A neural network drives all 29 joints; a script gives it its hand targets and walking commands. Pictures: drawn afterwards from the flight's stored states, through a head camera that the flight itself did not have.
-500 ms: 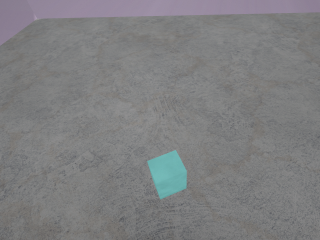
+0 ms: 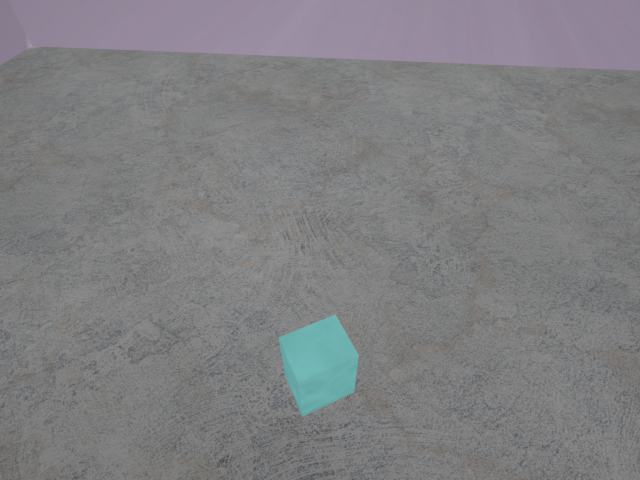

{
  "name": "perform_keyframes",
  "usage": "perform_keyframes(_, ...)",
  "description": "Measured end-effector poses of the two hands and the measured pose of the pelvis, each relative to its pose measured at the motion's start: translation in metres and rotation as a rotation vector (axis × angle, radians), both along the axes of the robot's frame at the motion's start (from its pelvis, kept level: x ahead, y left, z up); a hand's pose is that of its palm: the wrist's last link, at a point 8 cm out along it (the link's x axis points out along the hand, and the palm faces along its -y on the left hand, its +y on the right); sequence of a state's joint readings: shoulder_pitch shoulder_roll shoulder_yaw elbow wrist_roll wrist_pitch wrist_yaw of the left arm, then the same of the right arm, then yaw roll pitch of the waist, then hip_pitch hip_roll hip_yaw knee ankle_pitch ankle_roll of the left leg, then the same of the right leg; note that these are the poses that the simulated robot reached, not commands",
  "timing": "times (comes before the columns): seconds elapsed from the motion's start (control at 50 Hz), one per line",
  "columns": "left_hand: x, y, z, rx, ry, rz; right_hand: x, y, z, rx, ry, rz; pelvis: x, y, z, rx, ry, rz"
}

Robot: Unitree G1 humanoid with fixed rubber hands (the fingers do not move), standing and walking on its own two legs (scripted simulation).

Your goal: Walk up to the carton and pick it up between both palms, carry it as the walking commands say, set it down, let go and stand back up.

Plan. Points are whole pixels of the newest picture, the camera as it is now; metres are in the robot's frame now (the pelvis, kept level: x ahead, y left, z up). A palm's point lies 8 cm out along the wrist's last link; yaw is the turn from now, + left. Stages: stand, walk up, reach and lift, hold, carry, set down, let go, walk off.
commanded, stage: walk up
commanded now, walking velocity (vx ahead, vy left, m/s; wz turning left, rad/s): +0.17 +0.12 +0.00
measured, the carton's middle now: (318, 366) +0.59 +0.01 -0.65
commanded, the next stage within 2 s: none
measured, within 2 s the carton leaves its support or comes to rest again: neither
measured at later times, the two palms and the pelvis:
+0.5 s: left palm out of the picture +0.01 +0.24 -0.15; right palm out of the picture +0.08 -0.19 -0.14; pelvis +0.05 +0.03 +0.00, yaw -1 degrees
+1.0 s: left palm out of the picture +0.02 +0.15 -0.13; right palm out of the picture +0.16 -0.36 -0.13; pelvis +0.06 -0.10 +0.00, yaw +11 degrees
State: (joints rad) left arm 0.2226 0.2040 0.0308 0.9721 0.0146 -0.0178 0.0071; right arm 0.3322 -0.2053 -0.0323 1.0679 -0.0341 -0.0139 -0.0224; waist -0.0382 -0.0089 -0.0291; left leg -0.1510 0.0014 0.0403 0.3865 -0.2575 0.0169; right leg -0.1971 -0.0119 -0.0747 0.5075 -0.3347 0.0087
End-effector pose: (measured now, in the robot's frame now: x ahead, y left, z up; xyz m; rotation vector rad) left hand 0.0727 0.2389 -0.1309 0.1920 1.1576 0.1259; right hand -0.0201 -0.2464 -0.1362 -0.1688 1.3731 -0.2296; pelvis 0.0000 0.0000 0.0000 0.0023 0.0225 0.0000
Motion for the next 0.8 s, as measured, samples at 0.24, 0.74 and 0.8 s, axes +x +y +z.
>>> perform_keyframes(0.24,-0.062,0.006,-0.002,0.038,0.238,0.102,0.061,0.019,-0.013,0.063,-0.017,0.03,0.027,0.008,0.0,0.012,-0.034,-0.017)
perform_keyframes(0.74,0.014,0.023,-0.006,0.012,0.103,0.063,0.015,-0.032,0.027,-0.136,0.173,0.016,0.043,-0.004,0.003,-0.047,0.019,0.09)
perform_keyframes(0.8,0.029,0.006,-0.003,0.013,0.061,0.057,0.014,-0.065,0.03,-0.159,0.185,0.034,0.042,-0.023,0.001,-0.049,0.017,0.119)
